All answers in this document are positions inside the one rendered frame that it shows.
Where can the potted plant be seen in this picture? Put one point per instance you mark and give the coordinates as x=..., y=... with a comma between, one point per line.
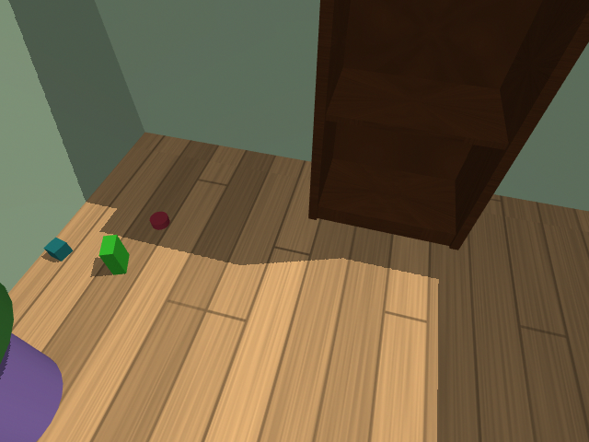
x=31, y=384

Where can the bookshelf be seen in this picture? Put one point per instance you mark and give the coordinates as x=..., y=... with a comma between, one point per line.
x=422, y=106

